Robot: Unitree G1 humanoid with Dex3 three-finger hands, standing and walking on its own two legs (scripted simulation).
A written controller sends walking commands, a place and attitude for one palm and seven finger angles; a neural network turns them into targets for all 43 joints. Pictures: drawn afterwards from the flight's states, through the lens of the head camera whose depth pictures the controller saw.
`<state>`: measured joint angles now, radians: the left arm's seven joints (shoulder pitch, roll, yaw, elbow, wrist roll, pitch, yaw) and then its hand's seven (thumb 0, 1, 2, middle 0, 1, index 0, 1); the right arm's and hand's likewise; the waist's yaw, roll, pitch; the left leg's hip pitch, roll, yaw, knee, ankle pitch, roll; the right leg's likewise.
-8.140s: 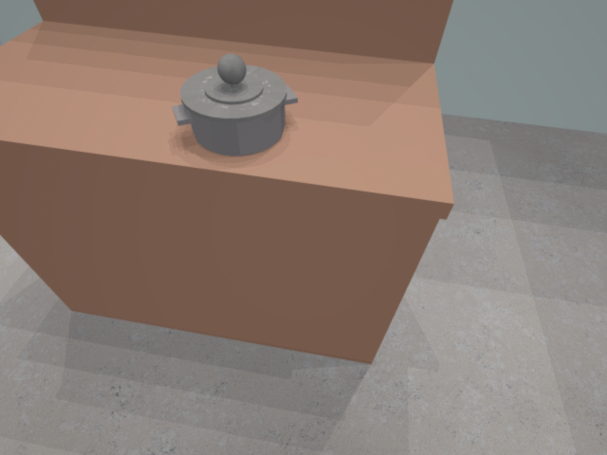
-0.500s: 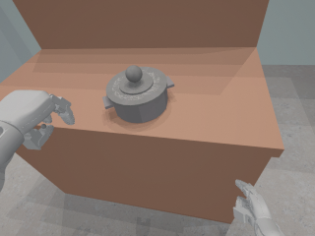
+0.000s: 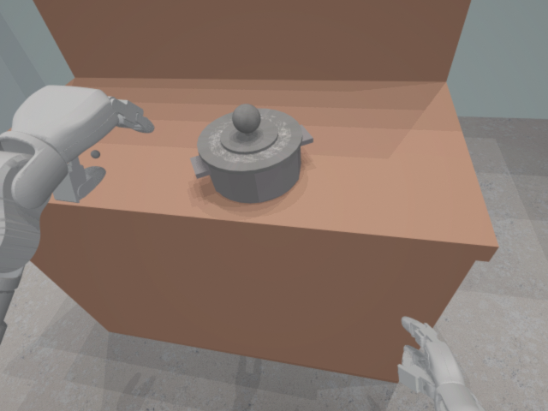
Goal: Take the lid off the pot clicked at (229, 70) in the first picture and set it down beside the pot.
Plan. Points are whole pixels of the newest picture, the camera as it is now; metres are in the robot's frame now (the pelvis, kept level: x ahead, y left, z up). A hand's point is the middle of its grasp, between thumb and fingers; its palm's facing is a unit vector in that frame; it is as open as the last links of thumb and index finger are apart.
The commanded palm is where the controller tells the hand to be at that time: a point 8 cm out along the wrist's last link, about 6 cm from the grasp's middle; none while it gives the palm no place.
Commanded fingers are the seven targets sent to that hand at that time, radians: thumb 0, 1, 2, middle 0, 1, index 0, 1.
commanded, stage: reach forward and open the fingers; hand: left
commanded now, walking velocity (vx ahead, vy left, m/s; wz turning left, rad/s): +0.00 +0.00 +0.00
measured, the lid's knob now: (246, 118) +0.54 +0.11 +0.16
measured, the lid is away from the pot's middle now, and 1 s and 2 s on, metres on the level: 0.00 0.00 0.00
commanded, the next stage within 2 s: move the open hand above the knob in 0.10 s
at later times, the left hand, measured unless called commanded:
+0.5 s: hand (154, 163) +0.35 +0.19 +0.22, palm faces -0.08 +0.02 -1.00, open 9.9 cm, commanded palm +0.32 +0.21 +0.31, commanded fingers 0.00 -0.40 1.74 -0.88 -0.08 -0.88 -0.08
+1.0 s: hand (158, 94) +0.43 +0.20 +0.27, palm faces +0.01 -0.05 -1.00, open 9.9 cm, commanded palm +0.39 +0.18 +0.31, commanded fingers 0.00 -0.40 1.74 -0.88 -0.08 -0.88 -0.08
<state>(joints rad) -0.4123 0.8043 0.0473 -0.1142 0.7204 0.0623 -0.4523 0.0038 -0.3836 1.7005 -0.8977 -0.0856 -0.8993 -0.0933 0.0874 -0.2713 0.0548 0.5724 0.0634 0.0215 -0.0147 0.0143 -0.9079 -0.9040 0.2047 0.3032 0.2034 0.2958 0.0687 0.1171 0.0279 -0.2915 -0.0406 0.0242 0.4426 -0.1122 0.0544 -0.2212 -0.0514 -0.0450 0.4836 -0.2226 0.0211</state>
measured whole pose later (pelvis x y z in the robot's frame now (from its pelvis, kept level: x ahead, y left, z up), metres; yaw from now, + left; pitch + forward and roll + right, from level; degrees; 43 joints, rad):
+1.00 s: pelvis +0.04 -0.03 +0.00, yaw +0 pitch +1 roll +0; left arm -0.73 0.71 -0.04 0.19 0.76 0.24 -0.50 0.00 -0.39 1.74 -0.90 -0.08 -0.90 -0.09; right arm 0.09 -0.30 0.04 0.57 0.08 0.10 0.02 0.01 -0.91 -0.90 0.20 0.30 0.20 0.30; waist 0.03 0.13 -0.01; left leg -0.30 -0.02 0.01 0.44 -0.16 0.02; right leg -0.23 -0.03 -0.06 0.48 -0.27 0.00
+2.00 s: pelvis +0.07 -0.02 +0.00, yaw -1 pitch +4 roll +1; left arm -1.07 0.51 -0.26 0.61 0.87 0.32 -0.50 0.00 -0.39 1.74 -0.89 -0.08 -0.89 -0.09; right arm 0.20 -0.30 0.03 0.62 0.08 0.11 0.04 0.01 -0.91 -0.90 0.20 0.30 0.20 0.30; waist -0.04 0.10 -0.05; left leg -0.30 -0.03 0.03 0.41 -0.18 0.03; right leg -0.24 -0.04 -0.03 0.47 -0.29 0.01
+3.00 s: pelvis +0.06 -0.02 +0.00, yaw +0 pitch +3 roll +1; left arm -1.03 0.51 -0.30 0.53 0.86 0.30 -0.53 0.00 -0.39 1.74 -0.89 -0.08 -0.89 -0.09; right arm 0.19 -0.29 0.03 0.62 0.08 0.12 0.03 0.01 -0.91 -0.90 0.20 0.30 0.20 0.30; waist -0.04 0.09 -0.03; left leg -0.29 -0.04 0.02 0.42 -0.17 0.04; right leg -0.23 -0.05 -0.04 0.47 -0.28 0.01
